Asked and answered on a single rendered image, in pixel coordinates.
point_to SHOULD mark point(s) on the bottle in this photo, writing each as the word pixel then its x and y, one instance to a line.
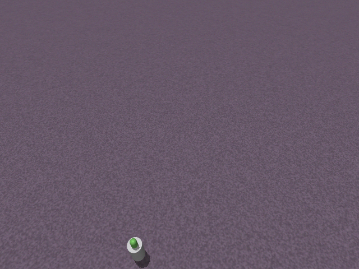
pixel 136 249

